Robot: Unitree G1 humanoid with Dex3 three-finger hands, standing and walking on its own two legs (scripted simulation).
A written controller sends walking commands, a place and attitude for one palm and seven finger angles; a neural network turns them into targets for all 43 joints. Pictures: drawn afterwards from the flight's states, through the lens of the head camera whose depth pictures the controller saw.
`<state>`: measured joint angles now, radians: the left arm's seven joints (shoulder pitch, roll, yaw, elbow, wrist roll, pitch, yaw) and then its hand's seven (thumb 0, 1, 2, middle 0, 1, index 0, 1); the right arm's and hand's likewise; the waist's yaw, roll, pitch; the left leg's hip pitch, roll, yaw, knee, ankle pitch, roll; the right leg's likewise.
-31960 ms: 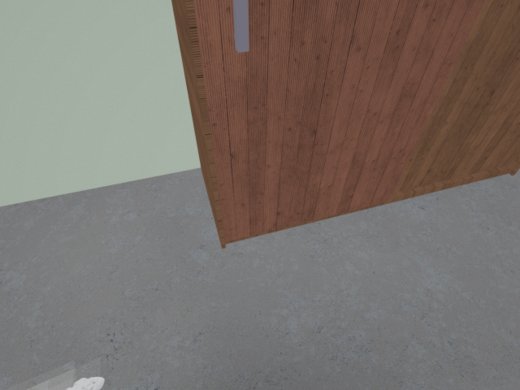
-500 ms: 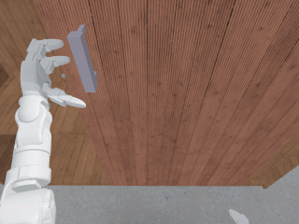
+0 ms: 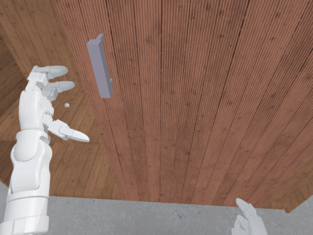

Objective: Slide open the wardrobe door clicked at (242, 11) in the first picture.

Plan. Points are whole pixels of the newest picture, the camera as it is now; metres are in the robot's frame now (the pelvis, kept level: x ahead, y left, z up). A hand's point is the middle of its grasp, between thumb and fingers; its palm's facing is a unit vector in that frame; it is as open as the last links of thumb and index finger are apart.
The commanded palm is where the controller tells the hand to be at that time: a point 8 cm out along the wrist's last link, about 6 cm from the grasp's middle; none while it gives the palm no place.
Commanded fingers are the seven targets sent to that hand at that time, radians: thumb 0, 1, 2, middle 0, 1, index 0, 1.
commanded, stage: slip the hand off the handle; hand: left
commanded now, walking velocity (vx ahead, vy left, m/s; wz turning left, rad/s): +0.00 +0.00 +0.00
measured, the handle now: (103, 66) +0.45 +0.19 +0.23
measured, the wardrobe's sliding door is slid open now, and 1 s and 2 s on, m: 0.66 0.66 0.66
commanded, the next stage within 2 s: draw the hand back to the body in 0.16 s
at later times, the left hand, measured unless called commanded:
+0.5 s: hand (54, 128) +0.25 +0.24 +0.20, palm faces +0.05 -1.00 -0.08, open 14.7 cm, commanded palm +0.22 +0.28 +0.20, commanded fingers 0.00 -0.55 0.20 -0.25 -1.15 -0.25 -1.15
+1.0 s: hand (31, 151) +0.20 +0.26 +0.19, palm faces +0.44 -0.87 -0.25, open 13.4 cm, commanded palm +0.16 +0.29 +0.19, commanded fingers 0.00 0.07 0.50 -0.23 -0.79 -0.23 -0.79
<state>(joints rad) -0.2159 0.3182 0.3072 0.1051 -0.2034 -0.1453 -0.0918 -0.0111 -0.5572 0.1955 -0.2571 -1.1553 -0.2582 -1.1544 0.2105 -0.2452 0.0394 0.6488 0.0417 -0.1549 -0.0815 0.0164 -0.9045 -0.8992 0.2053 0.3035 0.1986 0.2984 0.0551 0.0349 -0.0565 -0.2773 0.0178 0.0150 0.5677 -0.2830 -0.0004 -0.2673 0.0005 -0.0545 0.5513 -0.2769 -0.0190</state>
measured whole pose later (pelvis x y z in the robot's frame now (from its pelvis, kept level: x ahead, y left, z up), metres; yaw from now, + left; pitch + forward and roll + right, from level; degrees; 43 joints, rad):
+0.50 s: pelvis +0.00 -0.01 +0.00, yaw +0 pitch -4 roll +0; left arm -0.03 0.42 0.39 -0.05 -0.37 0.24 -0.36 -0.01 -0.55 0.20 -0.26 -1.15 -0.26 -1.15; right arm 0.21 -0.27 0.08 0.64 0.08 -0.21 -0.12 0.02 -0.90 -0.90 0.21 0.30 0.20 0.30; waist 0.07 0.07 -0.06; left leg -0.19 0.02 0.00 0.52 -0.26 -0.01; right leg -0.17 0.01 -0.07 0.50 -0.26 -0.03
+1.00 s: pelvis -0.01 +0.00 +0.01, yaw +1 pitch -6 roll -1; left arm 0.24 0.33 0.32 -0.32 -0.13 -0.04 0.05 -0.01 -0.27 0.33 -0.25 -0.99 -0.25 -0.99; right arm 0.19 -0.22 0.06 0.66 0.00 -0.21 -0.07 0.02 -0.90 -0.90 0.21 0.30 0.20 0.30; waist 0.08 0.05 0.01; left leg -0.14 0.01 0.01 0.46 -0.22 0.00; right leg -0.12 0.00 -0.06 0.43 -0.21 -0.02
